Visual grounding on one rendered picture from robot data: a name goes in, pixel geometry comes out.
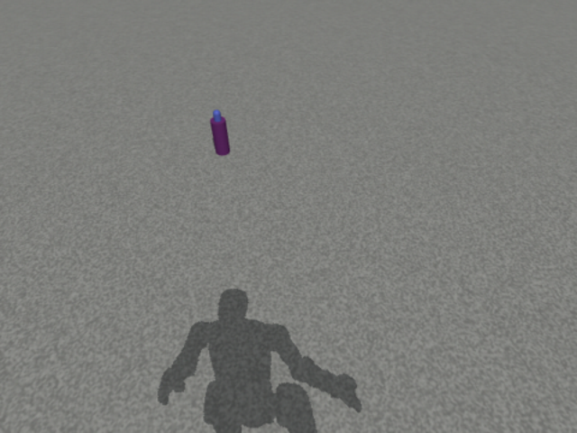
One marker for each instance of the bottle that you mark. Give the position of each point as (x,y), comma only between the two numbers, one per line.
(219,130)

